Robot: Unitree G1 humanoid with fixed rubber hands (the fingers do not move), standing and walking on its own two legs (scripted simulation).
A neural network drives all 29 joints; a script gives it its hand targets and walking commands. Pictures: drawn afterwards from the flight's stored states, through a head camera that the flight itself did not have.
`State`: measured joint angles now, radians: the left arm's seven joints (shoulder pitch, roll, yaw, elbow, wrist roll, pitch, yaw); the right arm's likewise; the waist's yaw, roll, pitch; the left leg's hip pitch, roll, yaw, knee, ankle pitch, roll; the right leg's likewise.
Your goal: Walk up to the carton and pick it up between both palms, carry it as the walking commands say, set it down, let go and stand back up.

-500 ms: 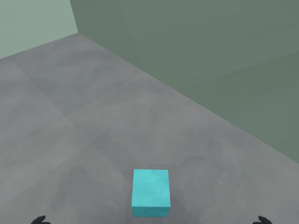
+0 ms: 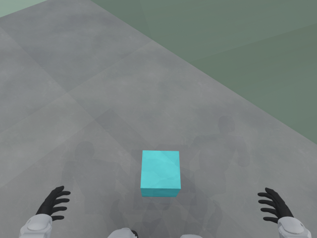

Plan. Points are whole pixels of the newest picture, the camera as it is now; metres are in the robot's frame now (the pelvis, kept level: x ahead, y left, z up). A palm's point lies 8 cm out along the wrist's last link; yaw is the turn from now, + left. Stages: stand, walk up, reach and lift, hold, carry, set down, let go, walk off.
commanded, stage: reach and lift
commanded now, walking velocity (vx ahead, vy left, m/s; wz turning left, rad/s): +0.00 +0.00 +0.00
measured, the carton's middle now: (159, 174) +0.45 -0.02 -0.65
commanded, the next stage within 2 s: none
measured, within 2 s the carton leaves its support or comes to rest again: neither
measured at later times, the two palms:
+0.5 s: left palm (76, 182) +0.28 +0.25 -0.14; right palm (249, 183) +0.27 -0.28 -0.13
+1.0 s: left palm (104, 149) +0.40 +0.19 -0.20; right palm (221, 150) +0.41 -0.23 -0.19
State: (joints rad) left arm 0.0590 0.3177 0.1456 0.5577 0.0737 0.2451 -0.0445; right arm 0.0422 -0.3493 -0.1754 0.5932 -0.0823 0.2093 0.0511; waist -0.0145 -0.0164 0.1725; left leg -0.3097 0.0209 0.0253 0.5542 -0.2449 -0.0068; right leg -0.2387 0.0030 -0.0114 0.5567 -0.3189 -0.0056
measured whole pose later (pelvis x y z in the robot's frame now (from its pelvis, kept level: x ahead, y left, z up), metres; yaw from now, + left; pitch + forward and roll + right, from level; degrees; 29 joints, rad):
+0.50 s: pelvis -0.04 +0.00 -0.05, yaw -1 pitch +17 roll +0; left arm -0.37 0.27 0.16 0.64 -0.02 0.25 0.03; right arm -0.41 -0.34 -0.17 0.72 0.00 0.21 0.07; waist -0.01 0.00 0.08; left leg -0.89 0.02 0.02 0.89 -0.31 0.00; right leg -0.84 0.01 0.01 0.93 -0.40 0.00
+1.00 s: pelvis -0.05 +0.00 -0.09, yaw -1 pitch +38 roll +0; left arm -0.89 0.22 0.26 0.80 0.00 0.17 0.06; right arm -0.93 -0.30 -0.26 0.89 0.02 0.14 0.03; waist 0.00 -0.01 -0.02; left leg -1.38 0.02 0.00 0.99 -0.27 -0.01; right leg -1.34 0.02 0.01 1.05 -0.37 0.00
